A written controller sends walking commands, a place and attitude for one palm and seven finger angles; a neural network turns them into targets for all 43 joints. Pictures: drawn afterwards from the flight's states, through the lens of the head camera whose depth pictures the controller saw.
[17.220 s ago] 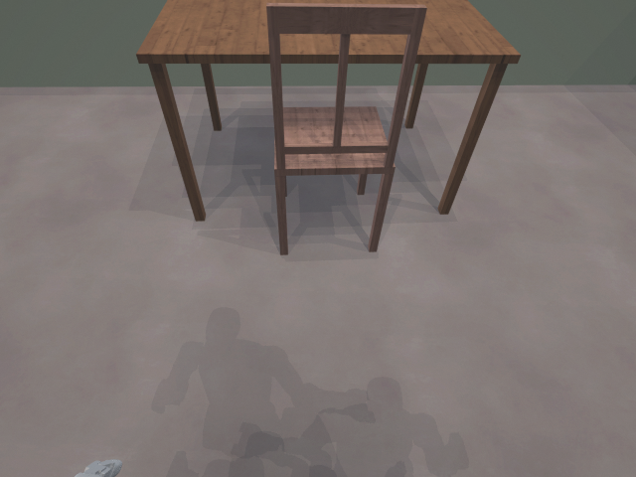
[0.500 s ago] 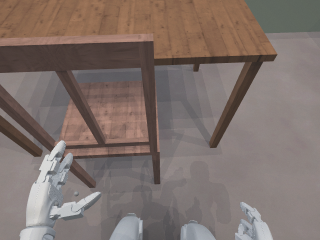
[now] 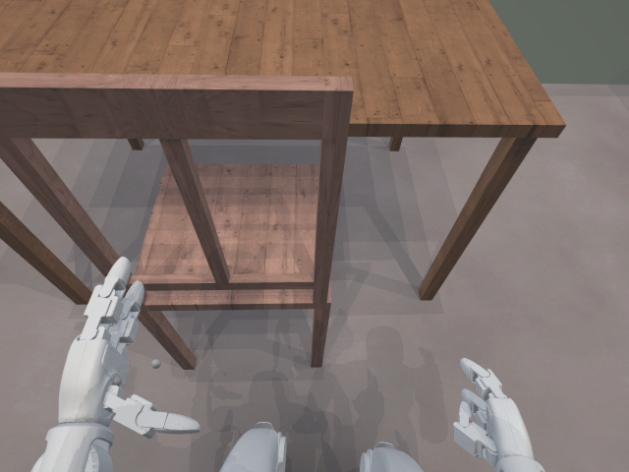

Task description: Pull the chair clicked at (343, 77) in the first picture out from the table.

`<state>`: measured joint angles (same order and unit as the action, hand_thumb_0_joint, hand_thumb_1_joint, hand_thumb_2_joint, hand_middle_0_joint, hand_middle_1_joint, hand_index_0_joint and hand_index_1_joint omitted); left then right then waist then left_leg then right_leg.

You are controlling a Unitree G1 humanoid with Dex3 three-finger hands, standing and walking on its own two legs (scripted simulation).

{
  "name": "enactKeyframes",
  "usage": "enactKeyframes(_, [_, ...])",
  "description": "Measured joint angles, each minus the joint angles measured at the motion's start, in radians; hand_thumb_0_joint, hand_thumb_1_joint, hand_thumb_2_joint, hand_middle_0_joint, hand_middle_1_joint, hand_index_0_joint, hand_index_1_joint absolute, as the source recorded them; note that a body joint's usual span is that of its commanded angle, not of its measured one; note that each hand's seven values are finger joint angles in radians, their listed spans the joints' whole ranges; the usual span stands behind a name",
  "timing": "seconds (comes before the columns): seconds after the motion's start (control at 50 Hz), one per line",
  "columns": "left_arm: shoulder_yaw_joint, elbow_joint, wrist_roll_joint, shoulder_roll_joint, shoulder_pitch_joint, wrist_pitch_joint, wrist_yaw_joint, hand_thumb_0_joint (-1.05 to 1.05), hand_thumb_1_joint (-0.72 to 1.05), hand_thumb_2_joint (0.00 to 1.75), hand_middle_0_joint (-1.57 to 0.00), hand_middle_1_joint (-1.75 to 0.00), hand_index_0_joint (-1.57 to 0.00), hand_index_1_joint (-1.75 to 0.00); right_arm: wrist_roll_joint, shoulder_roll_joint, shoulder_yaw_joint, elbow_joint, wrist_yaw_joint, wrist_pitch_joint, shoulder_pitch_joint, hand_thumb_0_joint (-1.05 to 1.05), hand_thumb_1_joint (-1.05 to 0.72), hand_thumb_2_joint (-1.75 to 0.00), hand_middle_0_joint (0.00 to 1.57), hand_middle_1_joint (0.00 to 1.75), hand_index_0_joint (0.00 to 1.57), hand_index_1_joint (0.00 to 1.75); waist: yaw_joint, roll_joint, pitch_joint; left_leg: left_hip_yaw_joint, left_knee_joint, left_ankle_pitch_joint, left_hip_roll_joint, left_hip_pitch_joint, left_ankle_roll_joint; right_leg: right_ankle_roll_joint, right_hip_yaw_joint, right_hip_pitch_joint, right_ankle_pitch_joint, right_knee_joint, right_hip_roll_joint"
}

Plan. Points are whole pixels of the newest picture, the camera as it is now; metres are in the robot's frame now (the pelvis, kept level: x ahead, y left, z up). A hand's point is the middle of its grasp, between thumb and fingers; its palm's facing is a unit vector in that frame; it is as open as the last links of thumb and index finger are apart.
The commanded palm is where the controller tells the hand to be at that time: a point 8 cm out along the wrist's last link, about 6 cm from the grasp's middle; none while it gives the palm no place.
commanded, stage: raise the hand toward the chair's back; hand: left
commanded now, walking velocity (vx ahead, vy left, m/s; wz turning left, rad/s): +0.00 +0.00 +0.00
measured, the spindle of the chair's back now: (203, 223) +0.44 +0.20 +0.02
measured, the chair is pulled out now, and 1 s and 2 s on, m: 0.00 0.00 0.00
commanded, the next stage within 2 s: aim the fingers beside a spindle in 0.74 s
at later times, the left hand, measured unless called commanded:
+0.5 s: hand (141, 336) +0.26 +0.22 +0.05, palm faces +0.09 -0.99 -0.05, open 16.9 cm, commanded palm +0.23 +0.27 +0.05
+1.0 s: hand (152, 335) +0.26 +0.21 +0.04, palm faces +0.09 -0.99 -0.05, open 17.0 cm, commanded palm +0.24 +0.26 +0.05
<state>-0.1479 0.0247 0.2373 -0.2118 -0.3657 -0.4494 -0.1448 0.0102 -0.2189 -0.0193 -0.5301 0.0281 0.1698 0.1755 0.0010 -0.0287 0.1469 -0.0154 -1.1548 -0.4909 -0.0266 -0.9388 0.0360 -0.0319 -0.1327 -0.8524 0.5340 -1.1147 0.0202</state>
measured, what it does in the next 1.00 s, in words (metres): stands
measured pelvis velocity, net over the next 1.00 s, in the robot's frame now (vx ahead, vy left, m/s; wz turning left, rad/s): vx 0.01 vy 0.00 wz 0.00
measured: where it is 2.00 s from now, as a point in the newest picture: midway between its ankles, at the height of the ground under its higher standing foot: outside the picture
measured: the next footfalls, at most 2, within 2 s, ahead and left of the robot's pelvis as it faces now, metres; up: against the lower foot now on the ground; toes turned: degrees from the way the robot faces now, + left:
none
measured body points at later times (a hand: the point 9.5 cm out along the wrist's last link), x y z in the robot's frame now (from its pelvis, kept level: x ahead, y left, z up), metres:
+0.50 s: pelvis +0.01 +0.01 +0.01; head +0.08 +0.03 +0.45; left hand +0.25 +0.27 +0.05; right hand +0.17 -0.24 -0.07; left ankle +0.04 +0.09 -0.65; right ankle +0.01 -0.11 -0.65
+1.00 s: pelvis +0.01 +0.00 +0.00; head +0.09 +0.02 +0.45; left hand +0.25 +0.26 +0.05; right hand +0.19 -0.23 -0.08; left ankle +0.04 +0.09 -0.65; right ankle +0.01 -0.11 -0.65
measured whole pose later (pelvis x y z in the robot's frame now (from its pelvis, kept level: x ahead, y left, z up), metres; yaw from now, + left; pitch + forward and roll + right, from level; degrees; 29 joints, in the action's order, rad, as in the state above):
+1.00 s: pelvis +0.01 +0.00 +0.00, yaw +0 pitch +17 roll -3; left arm -0.20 0.09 0.26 -0.23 -0.27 -0.42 -0.18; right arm 0.01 -0.24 -0.02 -0.55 0.03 0.16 0.20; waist 0.01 -0.03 0.14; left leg -0.01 -1.14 -0.50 -0.03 -0.94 0.04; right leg -0.02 -0.13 -0.85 0.54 -1.09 0.02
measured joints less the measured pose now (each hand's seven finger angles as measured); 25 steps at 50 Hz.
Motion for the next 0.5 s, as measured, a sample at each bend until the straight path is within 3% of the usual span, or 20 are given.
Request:
enactKeyframes(0.16, [-0.032, 0.013, 0.012, -0.019, 0.041, 0.018, -0.021, -0.01, -0.49, 0.30, -0.06, -0.08, -0.06, -0.08, 0.000, -0.006, -0.011, -0.009, 0.002, -0.002, 0.020, 0.01, -0.90, -0.90, 0.20, 0.30, 0.20, 0.30, -0.003, -0.003, -0.005, 0.003, 0.008, 0.002, 0.004, 0.008, 0.007, 0.008, -0.003, 0.015, -0.007, 0.019, 0.002])
enactKeyframes(0.34, [-0.063, 0.044, 0.028, -0.038, 0.077, 0.044, -0.040, -0.01, -0.50, 0.30, -0.06, -0.08, -0.06, -0.08, 0.006, -0.026, 0.004, -0.031, 0.008, -0.006, 0.054, 0.01, -0.90, -0.90, 0.20, 0.30, 0.20, 0.30, 0.016, 0.000, -0.011, -0.005, 0.033, 0.006, 0.003, 0.028, 0.013, 0.015, 0.006, 0.033, -0.018, 0.047, 0.000])
enactKeyframes(0.5, [-0.060, 0.047, 0.025, -0.032, 0.065, 0.030, -0.027, -0.01, -0.50, 0.30, -0.06, -0.08, -0.06, -0.08, 0.003, -0.034, 0.016, -0.035, 0.002, -0.005, 0.067, 0.01, -0.90, -0.90, 0.20, 0.30, 0.20, 0.30, 0.026, 0.006, -0.008, -0.013, 0.042, 0.005, 0.002, 0.032, 0.015, 0.018, 0.014, 0.033, -0.019, 0.055, -0.002])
